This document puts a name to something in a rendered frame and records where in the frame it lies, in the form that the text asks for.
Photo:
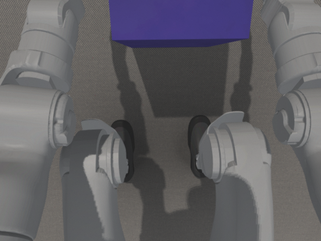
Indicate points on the left robot forearm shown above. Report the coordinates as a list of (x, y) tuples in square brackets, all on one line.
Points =
[(47, 46)]

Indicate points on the robot right upper arm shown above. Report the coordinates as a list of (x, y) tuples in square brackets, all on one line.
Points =
[(297, 122)]

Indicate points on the left robot foot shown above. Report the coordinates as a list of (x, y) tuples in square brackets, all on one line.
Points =
[(125, 131)]

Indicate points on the robot left upper arm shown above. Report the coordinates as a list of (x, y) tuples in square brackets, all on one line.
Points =
[(34, 123)]

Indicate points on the right robot foot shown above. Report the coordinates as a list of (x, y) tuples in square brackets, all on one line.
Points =
[(196, 129)]

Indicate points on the robot foot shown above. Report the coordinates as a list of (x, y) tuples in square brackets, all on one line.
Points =
[(196, 129), (125, 131)]

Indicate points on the right robot forearm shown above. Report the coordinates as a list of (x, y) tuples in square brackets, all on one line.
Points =
[(294, 34)]

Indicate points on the carton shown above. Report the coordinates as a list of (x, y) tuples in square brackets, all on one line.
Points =
[(179, 23)]

